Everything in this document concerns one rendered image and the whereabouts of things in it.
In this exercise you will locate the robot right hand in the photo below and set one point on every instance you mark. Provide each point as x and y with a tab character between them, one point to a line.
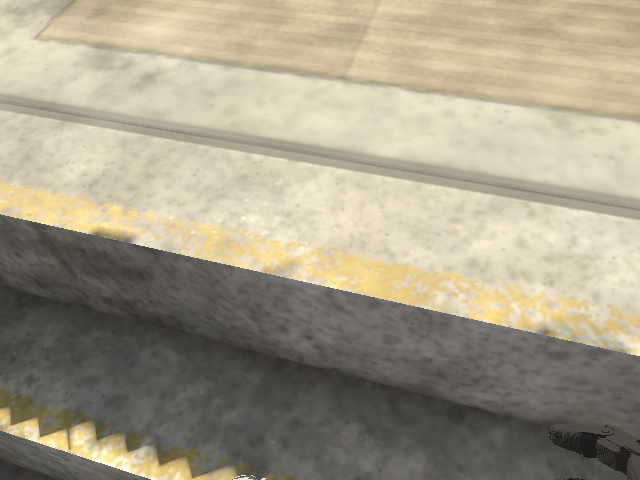
612	446

